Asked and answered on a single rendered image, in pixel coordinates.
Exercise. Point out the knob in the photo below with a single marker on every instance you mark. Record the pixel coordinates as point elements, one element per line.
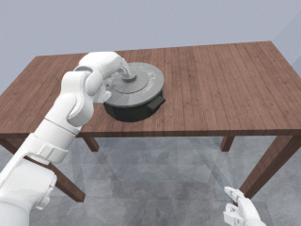
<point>129,79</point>

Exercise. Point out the lid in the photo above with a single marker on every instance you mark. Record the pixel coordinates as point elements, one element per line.
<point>148,84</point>

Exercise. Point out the left robot forearm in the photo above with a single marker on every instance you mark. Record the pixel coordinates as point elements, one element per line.
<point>72,109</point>

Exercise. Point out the robot left hand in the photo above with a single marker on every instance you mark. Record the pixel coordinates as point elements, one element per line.
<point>107,63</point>

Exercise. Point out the left robot upper arm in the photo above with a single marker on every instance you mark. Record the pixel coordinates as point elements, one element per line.
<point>26,190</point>

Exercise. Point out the robot right hand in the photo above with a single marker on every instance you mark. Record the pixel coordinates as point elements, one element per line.
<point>238,216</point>

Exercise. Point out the pot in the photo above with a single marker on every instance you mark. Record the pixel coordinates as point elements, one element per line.
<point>135,113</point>

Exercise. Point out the table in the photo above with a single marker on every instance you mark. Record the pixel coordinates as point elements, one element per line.
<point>242,89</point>

